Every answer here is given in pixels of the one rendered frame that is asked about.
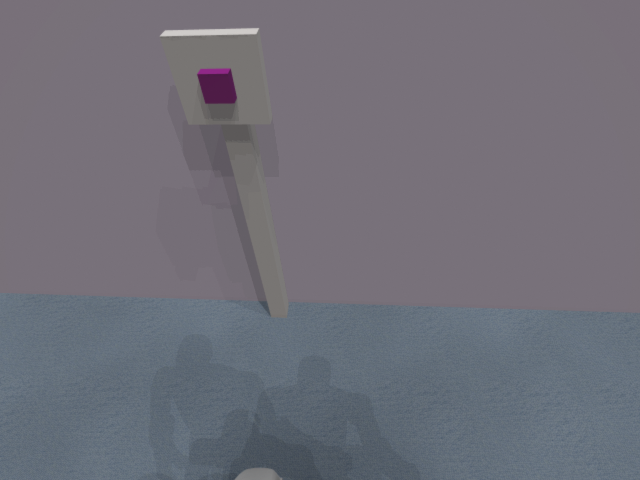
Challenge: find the button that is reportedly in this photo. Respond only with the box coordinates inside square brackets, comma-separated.
[197, 68, 237, 104]

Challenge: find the panel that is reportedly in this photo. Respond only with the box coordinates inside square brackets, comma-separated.
[160, 28, 289, 318]

